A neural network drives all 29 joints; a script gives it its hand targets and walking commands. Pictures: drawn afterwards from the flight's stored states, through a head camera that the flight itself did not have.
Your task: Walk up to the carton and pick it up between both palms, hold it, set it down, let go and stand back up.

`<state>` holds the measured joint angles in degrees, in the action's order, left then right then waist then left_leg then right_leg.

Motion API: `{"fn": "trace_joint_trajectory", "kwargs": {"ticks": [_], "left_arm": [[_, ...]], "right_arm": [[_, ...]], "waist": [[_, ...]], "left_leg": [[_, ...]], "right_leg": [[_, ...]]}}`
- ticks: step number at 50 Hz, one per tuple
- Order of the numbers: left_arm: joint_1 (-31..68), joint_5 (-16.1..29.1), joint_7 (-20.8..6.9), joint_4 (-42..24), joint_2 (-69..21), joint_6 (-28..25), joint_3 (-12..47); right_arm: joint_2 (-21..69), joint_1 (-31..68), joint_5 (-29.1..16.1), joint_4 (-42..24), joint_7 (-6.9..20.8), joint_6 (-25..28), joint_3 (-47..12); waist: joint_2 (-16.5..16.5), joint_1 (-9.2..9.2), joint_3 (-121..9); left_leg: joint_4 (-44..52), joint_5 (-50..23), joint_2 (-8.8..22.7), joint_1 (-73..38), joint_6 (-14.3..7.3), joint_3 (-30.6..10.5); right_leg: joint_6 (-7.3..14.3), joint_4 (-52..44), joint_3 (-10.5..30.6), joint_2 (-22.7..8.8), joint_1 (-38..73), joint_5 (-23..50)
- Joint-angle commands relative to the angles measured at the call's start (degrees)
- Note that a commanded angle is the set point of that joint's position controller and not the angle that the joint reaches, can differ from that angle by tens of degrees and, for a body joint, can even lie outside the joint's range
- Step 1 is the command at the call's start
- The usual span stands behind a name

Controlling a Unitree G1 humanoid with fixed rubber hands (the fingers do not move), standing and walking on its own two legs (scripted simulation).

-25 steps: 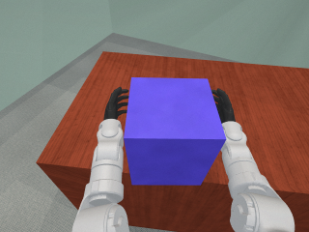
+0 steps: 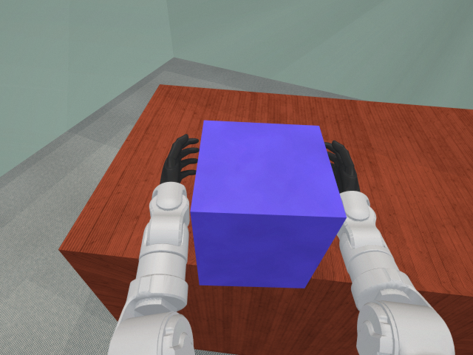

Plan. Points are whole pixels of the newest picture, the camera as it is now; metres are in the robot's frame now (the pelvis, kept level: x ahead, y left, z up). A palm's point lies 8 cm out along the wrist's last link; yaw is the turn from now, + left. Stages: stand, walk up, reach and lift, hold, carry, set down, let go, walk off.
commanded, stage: reach and lift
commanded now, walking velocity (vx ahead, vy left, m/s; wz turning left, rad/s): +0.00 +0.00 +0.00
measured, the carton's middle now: (256, 208) +0.38 -0.01 +0.05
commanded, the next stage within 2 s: none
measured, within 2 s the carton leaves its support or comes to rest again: neither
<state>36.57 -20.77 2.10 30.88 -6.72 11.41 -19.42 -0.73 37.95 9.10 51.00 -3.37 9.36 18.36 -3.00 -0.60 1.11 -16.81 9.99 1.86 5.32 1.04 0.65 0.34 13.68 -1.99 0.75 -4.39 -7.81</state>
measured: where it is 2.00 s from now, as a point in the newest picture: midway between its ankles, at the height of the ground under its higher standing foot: outside the picture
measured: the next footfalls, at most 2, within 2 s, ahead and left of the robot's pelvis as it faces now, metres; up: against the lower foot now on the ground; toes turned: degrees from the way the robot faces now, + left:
none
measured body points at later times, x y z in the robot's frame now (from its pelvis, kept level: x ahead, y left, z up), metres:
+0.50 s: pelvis -0.02 +0.00 +0.00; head -0.04 +0.03 +0.45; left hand +0.39 +0.15 +0.15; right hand +0.38 -0.16 +0.14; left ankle -0.01 +0.13 -0.75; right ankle +0.00 -0.11 -0.75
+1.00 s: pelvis -0.01 +0.01 +0.00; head -0.07 +0.04 +0.44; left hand +0.37 +0.15 +0.20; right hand +0.37 -0.15 +0.19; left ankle -0.01 +0.13 -0.75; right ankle +0.00 -0.11 -0.75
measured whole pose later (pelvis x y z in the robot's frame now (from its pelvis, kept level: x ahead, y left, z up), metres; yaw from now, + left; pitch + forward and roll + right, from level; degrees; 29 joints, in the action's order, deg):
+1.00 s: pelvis -0.01 +0.01 +0.00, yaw +1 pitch -10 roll -1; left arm 38.2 -20.1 -0.9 15.2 -3.2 34.1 -16.4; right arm -4.4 40.3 -9.1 39.7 -9.5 -8.9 3.1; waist -4.4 -4.5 1.7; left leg -17.9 10.8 1.2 -2.4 0.2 0.0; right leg -0.2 13.8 -2.7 0.1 4.1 -8.3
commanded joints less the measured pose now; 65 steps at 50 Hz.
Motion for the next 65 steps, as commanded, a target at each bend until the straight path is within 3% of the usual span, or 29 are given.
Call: {"fn": "trace_joint_trajectory", "kwargs": {"ticks": [1,3,4,5,6,7,8,12,15,16,17,18,20,21,24,27,32,34,36,37,40,46,48,50,52,56,59,63,65], "left_arm": [[26.88,3.85,-5.13,-4.17,-28.56,-1.05,20.46],[26.63,4.28,-5.61,-0.37,-28.33,0.18,21.39],[26.70,2.64,-5.91,1.24,-27.63,0.64,18.81],[28.04,3.56,-5.72,-1.93,-27.89,0.81,19.67],[27.75,3.52,-6.11,1.00,-27.31,1.86,19.61],[28.06,2.94,-6.33,0.79,-27.24,2.33,18.36],[27.75,3.62,-6.09,-0.99,-28.57,2.40,19.90],[28.98,3.47,-6.04,-0.92,-28.08,3.29,19.71],[25.87,2.28,-6.57,2.52,-27.07,5.30,17.78],[26.08,1.84,-7.27,2.96,-25.20,5.71,15.08],[26.05,2.52,-7.60,1.98,-25.32,6.54,15.92],[26.17,1.87,-7.86,2.62,-24.91,7.04,14.45],[28.78,2.98,-8.03,0.62,-25.76,7.42,15.92],[30.37,3.41,-7.51,-2.41,-26.35,6.92,17.11],[34.56,6.15,-6.13,-5.72,-29.30,6.13,21.60],[29.22,6.19,-5.69,-3.45,-29.33,8.50,23.42],[24.46,4.27,-8.48,-3.38,-26.08,14.39,19.37],[27.92,5.70,-9.00,-11.32,-27.00,15.01,21.29],[30.31,7.99,-9.11,-14.53,-27.51,14.99,25.78],[30.21,8.16,-8.78,-15.82,-27.88,14.97,26.62],[28.34,9.15,-8.24,-17.55,-29.08,15.59,29.87],[22.47,5.77,-10.75,-13.93,-23.83,21.85,22.72],[24.01,5.21,-11.46,-15.61,-23.13,23.48,20.92],[29.20,5.25,-11.62,-20.03,-22.68,24.29,22.09],[32.69,6.51,-11.53,-21.91,-24.88,24.40,24.13],[34.02,8.25,-10.62,-19.00,-26.50,24.22,26.71],[32.19,7.36,-10.56,-15.86,-27.47,25.37,25.81],[31.20,4.94,-11.79,-13.47,-24.51,27.09,20.91],[32.87,5.55,-11.81,-15.26,-24.69,27.60,20.71]], "right_arm": [[26.70,34.12,-0.98,-10.31,5.95,3.41,-19.19],[27.52,34.58,-0.98,-8.18,5.38,1.99,-19.34],[27.83,33.79,-0.52,-7.24,5.27,1.17,-18.57],[27.88,36.29,-1.57,-10.89,5.39,1.44,-18.29],[27.38,35.96,-0.99,-8.38,5.22,0.23,-17.85],[27.62,35.65,-0.62,-8.80,5.36,-0.11,-17.47],[26.88,36.28,-0.63,-9.92,5.58,-0.12,-16.77],[26.78,35.92,-1.70,-9.15,5.50,-1.16,-17.85],[26.11,37.36,-3.44,-8.27,4.94,-2.37,-18.75],[26.28,37.50,-3.39,-9.98,4.97,-2.66,-18.57],[26.17,36.12,-3.75,-8.96,4.89,-3.55,-18.96],[25.81,37.35,-3.88,-9.61,5.12,-3.78,-17.96],[26.90,38.91,-4.36,-10.41,5.32,-3.90,-17.97],[27.64,40.35,-4.65,-13.15,5.38,-3.26,-18.28],[27.68,42.50,-5.46,-13.91,5.66,-3.12,-20.37],[26.01,41.00,-6.82,-14.11,4.56,-4.70,-21.11],[24.24,36.06,-9.41,-10.48,3.13,-8.65,-21.76],[25.17,37.48,-11.45,-15.44,2.65,-8.54,-24.23],[26.27,41.22,-14.90,-20.49,1.85,-8.03,-27.81],[25.79,42.09,-16.10,-22.11,1.40,-7.98,-29.14],[26.88,42.74,-18.20,-27.66,0.30,-9.01,-32.95],[25.39,37.93,-18.81,-24.54,-0.72,-14.94,-33.11],[25.90,39.69,-20.08,-25.53,-1.04,-16.23,-34.17],[26.23,40.46,-20.92,-25.05,-1.27,-17.17,-32.87],[27.43,43.77,-21.02,-28.51,-1.09,-17.11,-33.16],[26.80,47.15,-20.16,-28.43,-0.72,-16.79,-30.71],[24.38,44.44,-18.94,-23.31,-0.63,-17.97,-27.82],[24.44,44.67,-19.09,-21.05,-0.28,-19.81,-27.51],[24.21,46.23,-20.20,-22.86,-0.45,-19.85,-28.58]], "waist": [[2.00,-0.28,-26.46],[1.58,-2.09,-23.29],[1.94,-0.96,-21.15],[2.32,-1.18,-22.97],[1.97,-1.13,-21.40],[1.70,-0.91,-20.27],[2.65,-2.03,-21.18],[2.78,-1.29,-22.23],[1.72,-1.05,-17.77],[-0.78,0.36,-16.76],[-1.16,-0.97,-15.46],[-0.63,0.26,-15.06],[0.32,-0.56,-16.14],[0.58,0.23,-20.09],[2.17,-2.01,-24.52],[3.50,-2.55,-23.58],[1.93,-2.25,-13.77],[2.17,-2.83,-17.34],[2.75,-4.57,-21.72],[3.58,-3.63,-21.44],[3.70,-4.74,-24.53],[0.30,-3.81,-13.01],[-0.48,-2.38,-11.76],[1.01,-4.37,-11.87],[2.01,-4.31,-14.47],[3.02,-5.57,-18.17],[5.72,-6.51,-13.87],[2.73,-4.77,-11.53],[3.60,-4.41,-13.71]], "left_leg": [[-1.94,-20.58,-1.78,-6.45,1.38,3.80],[-0.22,-15.85,-2.18,-5.48,0.60,3.65],[0.47,-12.44,-2.29,-4.23,0.13,4.13],[0.92,-11.54,-2.29,-4.25,0.19,3.94],[0.73,-9.99,-2.43,-2.88,-0.48,4.14],[1.03,-10.13,-2.64,-3.93,-0.35,3.86],[0.98,-10.83,-2.39,-5.34,0.13,3.73],[0.36,-14.09,-2.51,-7.11,0.47,4.03],[1.04,-10.99,-2.52,-6.46,-0.30,3.31],[1.59,-8.90,-2.79,-5.48,-1.37,3.70],[2.48,-7.66,-2.76,-5.42,-1.41,3.53],[2.92,-6.13,-3.07,-4.46,-1.40,4.01],[2.91,-6.10,-3.31,-5.51,-1.26,4.34],[1.66,-8.11,-3.18,-6.66,-0.83,3.97],[0.37,-11.49,-2.61,-9.81,0.23,3.00],[-0.26,-12.64,-2.53,-10.02,0.74,3.23],[1.76,-9.63,-3.52,-8.84,-0.70,3.16],[-0.21,-14.22,-3.44,-10.94,0.17,2.40],[-1.84,-17.78,-4.04,-11.79,0.93,2.07],[-3.11,-20.70,-3.74,-11.52,1.19,1.86],[-3.73,-21.49,-3.91,-12.81,1.59,0.96],[0.93,-10.24,-4.14,-8.92,-0.72,2.12],[1.45,-8.41,-4.27,-7.53,-1.48,2.24],[1.08,-10.01,-4.32,-8.00,-0.78,2.30],[0.27,-11.03,-4.31,-9.06,-0.21,2.62],[0.45,-8.46,-3.36,-8.12,-0.02,1.81],[1.46,-6.24,-3.32,-6.78,0.92,2.33],[2.81,-3.24,-3.29,-5.52,-1.07,2.55],[1.87,-7.66,-3.61,-7.02,-0.53,2.67]], "right_leg": [[-2.71,2.68,-5.31,1.57,9.77,24.25],[-2.76,1.59,-4.99,1.37,9.66,20.43],[-3.11,1.05,-4.49,0.51,8.70,17.48],[-2.60,1.20,-4.67,0.84,9.21,17.03],[-2.74,1.30,-4.61,0.31,9.09,16.10],[-2.82,0.96,-4.56,0.33,8.65,14.92],[-2.46,0.82,-5.28,0.73,8.02,13.81],[-2.44,0.44,-4.63,1.20,7.76,15.14],[-2.75,0.03,-4.68,0.93,7.69,12.40],[-3.21,-0.61,-4.42,0.90,7.93,12.23],[-2.88,-0.65,-4.47,0.80,8.46,11.78],[-3.09,-0.68,-4.18,0.73,7.48,9.51],[-2.50,-0.64,-4.59,0.71,5.76,7.14],[-2.66,-0.15,-5.02,1.17,6.25,8.44],[-2.31,0.48,-5.67,1.86,5.26,8.80],[-2.37,0.28,-5.06,1.85,5.32,9.57],[-2.47,-1.46,-4.08,1.55,6.61,8.25],[-2.47,0.01,-4.84,2.09,8.68,12.91],[-2.89,0.72,-4.70,2.30,10.49,17.28],[-3.07,1.67,-4.62,2.27,11.13,19.42],[-3.14,2.12,-4.23,2.50,12.45,21.12],[-3.26,-0.26,-3.18,1.86,11.52,11.91],[-2.75,-0.56,-2.91,1.81,11.88,11.71],[-2.94,-0.06,-2.77,1.96,11.41,11.23],[-2.94,0.63,-3.87,2.50,10.35,9.29],[-2.30,0.84,-4.60,2.67,11.01,5.93],[-1.69,0.06,-4.28,2.35,8.37,2.85],[-2.12,-0.55,-4.16,2.38,10.03,0.91],[-2.10,-0.06,-3.26,2.33,11.45,5.37]]}}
